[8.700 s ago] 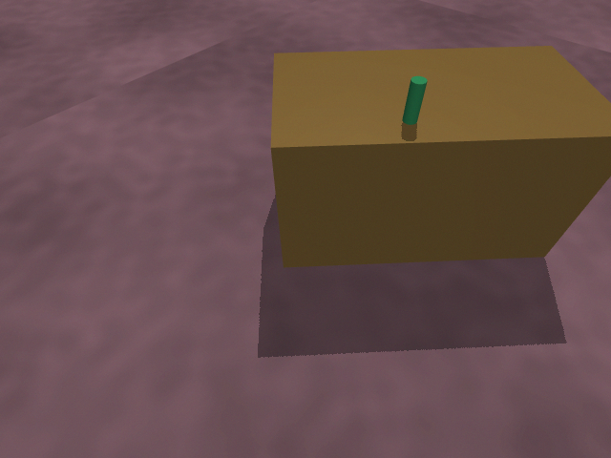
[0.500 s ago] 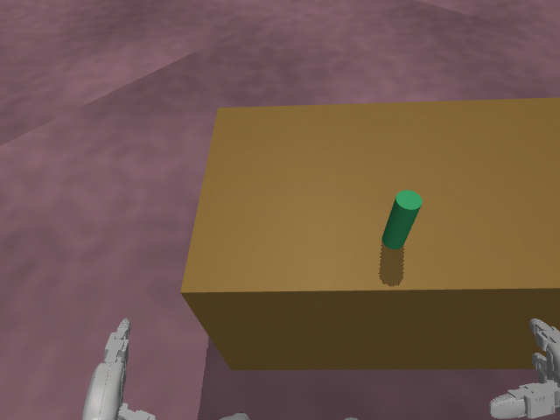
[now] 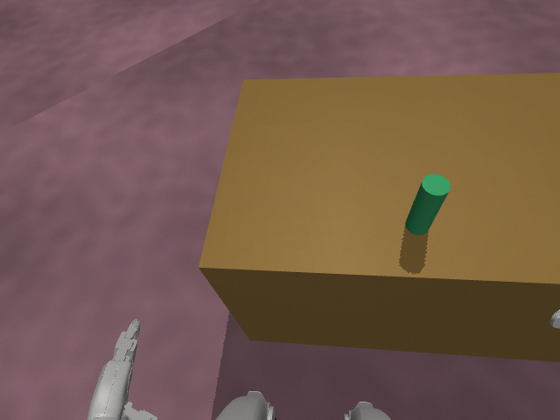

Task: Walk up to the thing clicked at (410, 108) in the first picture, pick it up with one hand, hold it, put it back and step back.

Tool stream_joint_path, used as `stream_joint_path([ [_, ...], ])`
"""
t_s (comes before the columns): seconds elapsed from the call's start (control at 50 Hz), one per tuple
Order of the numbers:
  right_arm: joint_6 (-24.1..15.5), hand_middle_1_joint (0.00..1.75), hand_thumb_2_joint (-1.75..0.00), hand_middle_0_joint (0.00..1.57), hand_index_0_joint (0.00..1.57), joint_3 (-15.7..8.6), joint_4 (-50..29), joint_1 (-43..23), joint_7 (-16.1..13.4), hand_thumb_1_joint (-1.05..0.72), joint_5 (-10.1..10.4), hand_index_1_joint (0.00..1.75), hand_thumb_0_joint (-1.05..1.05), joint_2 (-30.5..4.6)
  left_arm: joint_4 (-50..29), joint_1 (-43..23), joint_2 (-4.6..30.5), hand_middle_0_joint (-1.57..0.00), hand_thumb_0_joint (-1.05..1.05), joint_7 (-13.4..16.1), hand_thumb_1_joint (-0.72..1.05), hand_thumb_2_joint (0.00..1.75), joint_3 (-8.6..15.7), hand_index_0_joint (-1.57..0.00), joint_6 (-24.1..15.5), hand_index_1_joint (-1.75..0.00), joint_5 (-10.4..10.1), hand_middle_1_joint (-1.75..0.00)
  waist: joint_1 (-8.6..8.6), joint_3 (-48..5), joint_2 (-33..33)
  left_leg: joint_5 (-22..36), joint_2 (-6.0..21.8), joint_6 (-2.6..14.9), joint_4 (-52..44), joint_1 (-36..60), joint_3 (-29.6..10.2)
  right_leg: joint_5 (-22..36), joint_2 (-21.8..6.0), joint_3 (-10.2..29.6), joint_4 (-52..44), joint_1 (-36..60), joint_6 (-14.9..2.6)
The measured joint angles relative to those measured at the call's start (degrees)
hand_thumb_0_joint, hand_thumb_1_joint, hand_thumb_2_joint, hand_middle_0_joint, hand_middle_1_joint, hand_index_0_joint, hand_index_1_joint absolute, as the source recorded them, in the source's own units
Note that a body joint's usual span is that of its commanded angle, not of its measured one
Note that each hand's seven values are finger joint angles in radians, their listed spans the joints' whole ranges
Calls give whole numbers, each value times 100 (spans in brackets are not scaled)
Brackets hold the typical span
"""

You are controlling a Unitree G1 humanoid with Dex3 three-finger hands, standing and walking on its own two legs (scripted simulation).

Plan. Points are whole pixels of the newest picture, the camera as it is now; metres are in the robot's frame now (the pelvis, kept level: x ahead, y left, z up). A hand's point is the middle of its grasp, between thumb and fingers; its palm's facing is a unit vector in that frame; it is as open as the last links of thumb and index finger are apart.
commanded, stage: go down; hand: right
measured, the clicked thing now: (425, 206) +0.48 -0.20 -0.06
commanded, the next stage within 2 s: approach in 0.98 s
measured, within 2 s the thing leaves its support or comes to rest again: neither
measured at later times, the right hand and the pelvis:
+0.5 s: hand out of the picture +0.37 -0.37 +0.02, palm faces +0.20 +0.98 -0.08, open 17.6 cm; pelvis +0.00 +0.00 +0.00, yaw +0 degrees
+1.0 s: hand out of the picture +0.39 -0.38 +0.04, palm faces +0.20 +0.98 -0.05, open 17.7 cm; pelvis +0.00 +0.00 -0.01, yaw +0 degrees
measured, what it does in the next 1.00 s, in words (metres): stands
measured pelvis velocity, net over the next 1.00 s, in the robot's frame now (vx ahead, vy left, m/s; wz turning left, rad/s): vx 0.00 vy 0.00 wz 0.01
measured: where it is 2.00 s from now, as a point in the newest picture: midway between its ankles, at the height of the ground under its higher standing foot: outside the picture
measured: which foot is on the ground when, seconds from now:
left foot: down 0.00-1.00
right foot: down 0.00-1.00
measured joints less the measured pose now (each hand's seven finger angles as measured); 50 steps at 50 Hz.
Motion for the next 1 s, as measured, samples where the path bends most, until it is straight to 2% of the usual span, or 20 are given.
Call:
stream_joint_path([
  [0.14, -395, 5, -3, 5, 6, -75, 576, -445, 184, 58, 29, 5, -2, -249, 187, -163, -31, -6, -1, -35, -52, 4, 5, -6, 17, -5, 30, -5, 60, -40, 3, 60, -22, -14, -74, -85, 12, 13, -20, 13, 13, -126, -14],
  [0.36, -761, 4, -3, 5, 6, -290, 1122, -831, 379, 58, 62, 5, -2, -544, 39, -169, -35, -6, -1, -127, -51, 4, -81, -6, 31, -5, 35, -5, 169, -101, 13, 97, -59, -19, -123, -214, 20, 7, -55, 24, 39, -286, -17],
  [0.5, -867, 4, -3, 6, 6, -415, 1250, -1003, 454, 58, 55, 5, -2, -689, 35, -175, -62, -6, -1, -181, -51, 4, -102, -6, 75, -5, 45, -5, 217, -142, 18, 67, -65, -15, -76, -295, 55, -26, -60, 62, 110, -390, -16],
  [1.0, -1017, 4, -3, 6, 6, -634, 1603, -1521, 750, 59, 61, 5, -2, -1110, -99, -200, -13, -6, -1, -244, -53, 6, -146, -6, 117, -6, 52, -5, 336, -234, 9, 31, -89, -1, 63, -572, 102, -77, -82, 120, 297, -701, -2],
])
